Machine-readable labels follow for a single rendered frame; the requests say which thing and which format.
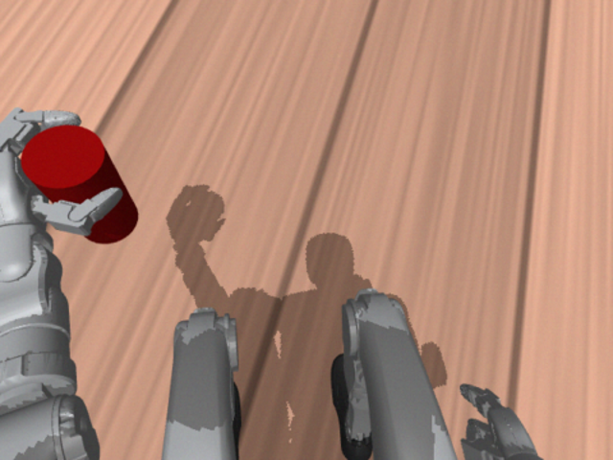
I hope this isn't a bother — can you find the left robot hand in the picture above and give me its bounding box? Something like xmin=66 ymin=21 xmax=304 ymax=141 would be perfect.
xmin=0 ymin=107 xmax=123 ymax=237

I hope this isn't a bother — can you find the left robot arm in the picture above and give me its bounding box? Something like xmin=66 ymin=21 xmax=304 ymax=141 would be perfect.
xmin=0 ymin=223 xmax=100 ymax=460

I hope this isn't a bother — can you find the right robot hand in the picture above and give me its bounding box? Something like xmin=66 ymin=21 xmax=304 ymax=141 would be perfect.
xmin=460 ymin=384 xmax=538 ymax=460

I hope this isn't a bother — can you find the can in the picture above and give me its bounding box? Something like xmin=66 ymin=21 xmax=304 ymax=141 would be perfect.
xmin=21 ymin=126 xmax=138 ymax=244

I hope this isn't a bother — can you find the right robot foot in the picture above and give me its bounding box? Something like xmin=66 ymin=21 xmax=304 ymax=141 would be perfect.
xmin=330 ymin=354 xmax=373 ymax=460

